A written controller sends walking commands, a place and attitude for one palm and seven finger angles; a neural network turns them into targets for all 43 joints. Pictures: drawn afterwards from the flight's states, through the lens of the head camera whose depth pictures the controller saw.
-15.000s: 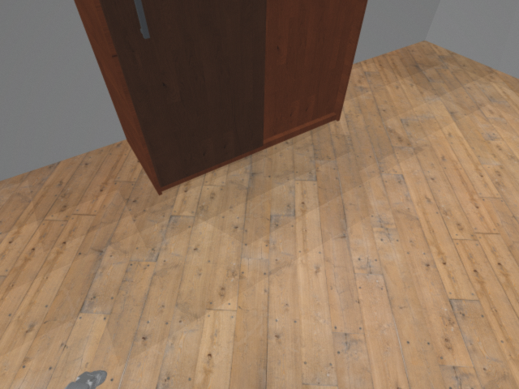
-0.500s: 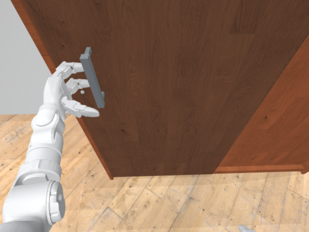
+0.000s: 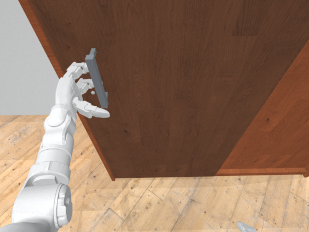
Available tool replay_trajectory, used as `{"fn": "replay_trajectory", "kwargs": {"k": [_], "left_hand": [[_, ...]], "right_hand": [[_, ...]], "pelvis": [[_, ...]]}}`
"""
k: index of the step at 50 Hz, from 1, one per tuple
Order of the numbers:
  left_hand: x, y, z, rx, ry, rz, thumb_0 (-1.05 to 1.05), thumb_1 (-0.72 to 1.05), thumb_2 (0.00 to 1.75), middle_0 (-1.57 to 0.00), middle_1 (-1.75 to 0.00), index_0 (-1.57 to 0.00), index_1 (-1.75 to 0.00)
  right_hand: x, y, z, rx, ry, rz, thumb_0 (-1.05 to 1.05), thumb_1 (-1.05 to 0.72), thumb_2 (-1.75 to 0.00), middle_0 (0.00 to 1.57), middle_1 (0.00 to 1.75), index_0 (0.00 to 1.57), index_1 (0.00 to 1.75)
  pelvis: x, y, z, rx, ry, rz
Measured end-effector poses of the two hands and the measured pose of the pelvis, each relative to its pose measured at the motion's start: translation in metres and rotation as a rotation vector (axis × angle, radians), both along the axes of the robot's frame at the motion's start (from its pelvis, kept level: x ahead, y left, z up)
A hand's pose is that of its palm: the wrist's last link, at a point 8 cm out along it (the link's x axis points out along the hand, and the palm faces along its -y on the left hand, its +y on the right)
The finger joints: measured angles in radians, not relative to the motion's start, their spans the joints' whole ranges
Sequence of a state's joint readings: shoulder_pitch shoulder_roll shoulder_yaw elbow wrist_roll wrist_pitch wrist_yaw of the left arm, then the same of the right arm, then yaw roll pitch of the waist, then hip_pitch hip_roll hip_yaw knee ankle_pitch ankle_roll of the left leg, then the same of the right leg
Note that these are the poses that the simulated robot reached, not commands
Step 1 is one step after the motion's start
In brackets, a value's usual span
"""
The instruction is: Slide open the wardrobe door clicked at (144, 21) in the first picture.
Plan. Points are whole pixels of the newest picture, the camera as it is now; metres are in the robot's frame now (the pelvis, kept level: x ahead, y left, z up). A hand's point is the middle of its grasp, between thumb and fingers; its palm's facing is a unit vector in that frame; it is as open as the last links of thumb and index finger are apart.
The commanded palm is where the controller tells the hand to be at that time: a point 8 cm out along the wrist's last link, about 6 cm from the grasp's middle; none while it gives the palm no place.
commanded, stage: slide the fingers in behind the handle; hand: left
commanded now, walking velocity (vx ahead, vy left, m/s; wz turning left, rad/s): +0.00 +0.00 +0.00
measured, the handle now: (99, 80) +0.49 +0.16 +0.12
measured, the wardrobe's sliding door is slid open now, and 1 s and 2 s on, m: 0.00 0.00 0.00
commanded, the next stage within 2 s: grip the handle and tug to test in 1.24 s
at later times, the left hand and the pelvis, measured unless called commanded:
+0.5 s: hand (96, 95) +0.42 +0.16 +0.13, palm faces +0.02 -1.00 -0.01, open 14.1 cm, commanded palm +0.39 +0.21 +0.13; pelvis +0.00 +0.00 +0.00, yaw +0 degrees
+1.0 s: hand (104, 94) +0.43 +0.14 +0.13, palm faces +0.00 -1.00 +0.00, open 14.1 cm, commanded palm +0.40 +0.19 +0.13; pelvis +0.00 +0.00 +0.00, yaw +0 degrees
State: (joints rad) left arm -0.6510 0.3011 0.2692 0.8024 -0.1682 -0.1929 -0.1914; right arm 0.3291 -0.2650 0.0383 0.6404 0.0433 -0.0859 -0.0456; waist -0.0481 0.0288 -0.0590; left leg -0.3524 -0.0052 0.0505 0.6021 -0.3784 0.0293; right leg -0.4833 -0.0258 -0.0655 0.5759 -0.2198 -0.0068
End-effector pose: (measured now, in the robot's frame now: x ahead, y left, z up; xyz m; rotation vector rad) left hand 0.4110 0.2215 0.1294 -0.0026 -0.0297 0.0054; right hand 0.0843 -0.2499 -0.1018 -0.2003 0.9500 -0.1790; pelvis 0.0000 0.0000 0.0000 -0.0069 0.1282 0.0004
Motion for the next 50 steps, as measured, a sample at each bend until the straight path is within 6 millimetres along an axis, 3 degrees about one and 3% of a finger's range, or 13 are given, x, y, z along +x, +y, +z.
{"fn": "replay_trajectory", "kwargs": {"k": [36, 50], "left_hand": [[-0.012, -0.015, -0.001, 0.008, 0.005, 0.031, -0.01, -0.5, 0.3, -0.27, -1.19, -0.25, -1.19], [-0.002, -0.03, -0.002, 0.006, 0.015, -0.003, -0.01, -0.5, 0.3, -0.29, -1.2, -0.28, -1.2]], "right_hand": [[0.006, -0.001, 0.002, 0.014, -0.033, 0.016, 0.01, -0.9, -0.9, 0.2, 0.3, 0.2, 0.3], [0.0, 0.001, -0.002, 0.018, -0.01, 0.011, 0.01, -0.9, -0.9, 0.2, 0.3, 0.2, 0.3]], "pelvis": [[-0.004, -0.004, 0.001, 0.003, -0.02, 0.0], [-0.003, -0.003, 0.001, 0.005, -0.014, -0.001]]}}
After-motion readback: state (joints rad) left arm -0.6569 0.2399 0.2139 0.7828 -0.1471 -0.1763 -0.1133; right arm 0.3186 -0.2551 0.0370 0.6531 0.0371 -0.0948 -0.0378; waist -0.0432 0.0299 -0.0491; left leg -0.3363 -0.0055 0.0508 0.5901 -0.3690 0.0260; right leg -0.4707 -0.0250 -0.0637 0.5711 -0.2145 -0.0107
